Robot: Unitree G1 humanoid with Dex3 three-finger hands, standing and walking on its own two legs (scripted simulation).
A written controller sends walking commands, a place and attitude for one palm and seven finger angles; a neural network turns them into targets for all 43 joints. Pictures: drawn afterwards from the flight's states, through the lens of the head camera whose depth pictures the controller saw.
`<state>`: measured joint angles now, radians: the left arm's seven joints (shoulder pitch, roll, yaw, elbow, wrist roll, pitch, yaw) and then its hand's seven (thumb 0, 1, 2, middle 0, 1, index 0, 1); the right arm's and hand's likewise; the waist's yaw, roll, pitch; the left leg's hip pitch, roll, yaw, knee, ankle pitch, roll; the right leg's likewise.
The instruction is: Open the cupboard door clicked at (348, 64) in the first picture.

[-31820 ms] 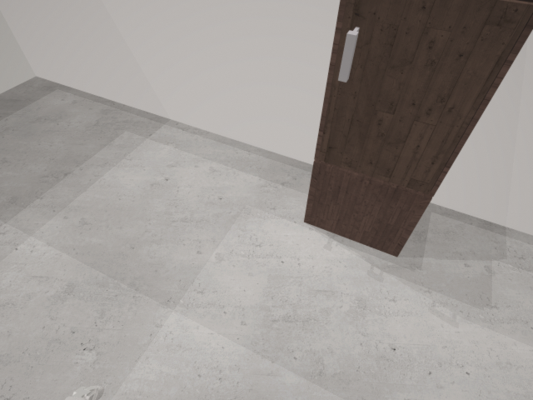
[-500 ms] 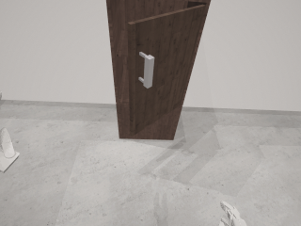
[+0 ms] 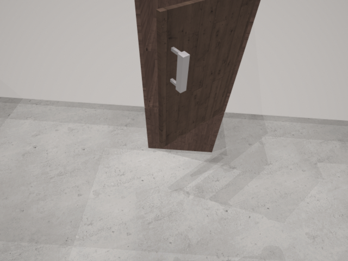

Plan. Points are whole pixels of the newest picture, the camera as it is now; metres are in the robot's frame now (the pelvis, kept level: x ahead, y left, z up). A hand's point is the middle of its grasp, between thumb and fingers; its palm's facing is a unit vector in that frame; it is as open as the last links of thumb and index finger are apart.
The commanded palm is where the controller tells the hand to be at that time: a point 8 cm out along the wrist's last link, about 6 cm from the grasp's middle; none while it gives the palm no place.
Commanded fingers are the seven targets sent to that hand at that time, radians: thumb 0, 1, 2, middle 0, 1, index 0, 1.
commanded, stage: let the arm hang, fingers relaxed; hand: left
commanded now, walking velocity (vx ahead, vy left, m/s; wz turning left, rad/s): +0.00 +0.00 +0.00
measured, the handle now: (177, 69) +0.63 +0.01 +0.09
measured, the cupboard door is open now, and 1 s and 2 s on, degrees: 41 41 41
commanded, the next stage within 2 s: look to check the result in 0.82 s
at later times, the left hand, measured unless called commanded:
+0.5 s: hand out of the picture -0.02 +0.18 -0.16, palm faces +0.02 -0.98 -0.19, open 7.4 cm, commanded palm none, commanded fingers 0.00 0.90 0.90 -0.20 -0.30 -0.20 -0.30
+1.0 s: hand out of the picture -0.02 +0.18 -0.16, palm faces +0.02 -0.98 -0.18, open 7.4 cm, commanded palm none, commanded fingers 0.00 0.90 0.90 -0.20 -0.30 -0.20 -0.30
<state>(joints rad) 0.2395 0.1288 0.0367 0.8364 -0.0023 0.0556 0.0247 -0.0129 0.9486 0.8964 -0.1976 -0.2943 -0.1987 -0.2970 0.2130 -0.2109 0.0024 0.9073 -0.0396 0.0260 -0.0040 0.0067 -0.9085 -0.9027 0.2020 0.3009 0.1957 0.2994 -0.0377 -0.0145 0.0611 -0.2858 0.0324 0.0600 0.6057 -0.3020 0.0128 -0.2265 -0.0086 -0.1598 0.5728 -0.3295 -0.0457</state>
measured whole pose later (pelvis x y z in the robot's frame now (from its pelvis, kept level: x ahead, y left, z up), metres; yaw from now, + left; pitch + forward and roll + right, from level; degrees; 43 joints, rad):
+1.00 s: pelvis +0.00 +0.02 +0.01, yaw -2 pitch -1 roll +0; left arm 0.32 0.11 0.02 1.16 0.01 -0.01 0.04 0.00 0.91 0.90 -0.20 -0.29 -0.20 -0.30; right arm 0.32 -0.11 0.00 1.16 -0.02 0.00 -0.03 0.00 -0.91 -0.90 0.20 0.30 0.20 0.30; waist -0.02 0.02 0.03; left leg -0.18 -0.01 0.11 0.41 -0.21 0.04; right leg -0.15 -0.03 -0.11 0.42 -0.24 -0.01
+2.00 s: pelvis +0.00 -0.01 +0.00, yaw -13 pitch +1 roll +1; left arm 0.21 0.17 0.09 0.99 0.03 0.03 0.01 0.00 0.91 0.90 -0.19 -0.29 -0.20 -0.30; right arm 0.18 -0.22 -0.07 1.02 -0.02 0.06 -0.03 0.00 -0.91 -0.90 0.20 0.30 0.20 0.30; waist 0.01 0.06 0.11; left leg -0.37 0.07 0.14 0.87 -0.50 -0.02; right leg -0.31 0.03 -0.04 0.65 -0.36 -0.07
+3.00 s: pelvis +0.06 -0.01 +0.00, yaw -50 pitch +1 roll +0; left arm 0.11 0.22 0.06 0.88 0.03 0.05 0.01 0.00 0.91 0.90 -0.20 -0.29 -0.20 -0.30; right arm 0.21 -0.25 -0.06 0.91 -0.01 0.06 -0.02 0.01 -0.91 -0.90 0.20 0.30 0.20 0.30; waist -0.04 0.01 0.13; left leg -0.45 0.07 0.04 0.99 -0.47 -0.07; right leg -0.29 0.02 0.06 0.55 -0.28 -0.01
